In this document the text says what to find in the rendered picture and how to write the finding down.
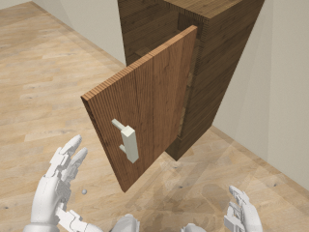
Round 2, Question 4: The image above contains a robot left thigh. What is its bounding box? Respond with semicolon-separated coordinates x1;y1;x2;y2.
111;217;140;232

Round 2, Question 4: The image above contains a right robot hand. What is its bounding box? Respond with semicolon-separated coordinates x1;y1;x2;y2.
224;186;264;232

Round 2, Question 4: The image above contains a handle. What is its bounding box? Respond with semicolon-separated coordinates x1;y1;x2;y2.
111;119;139;163

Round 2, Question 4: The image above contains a left robot forearm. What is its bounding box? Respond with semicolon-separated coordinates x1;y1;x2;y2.
22;222;60;232

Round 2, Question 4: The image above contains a cupboard door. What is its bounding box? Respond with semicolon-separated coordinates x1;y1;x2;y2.
80;25;198;193

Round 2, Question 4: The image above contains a left robot hand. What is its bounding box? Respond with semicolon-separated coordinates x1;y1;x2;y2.
30;134;103;232

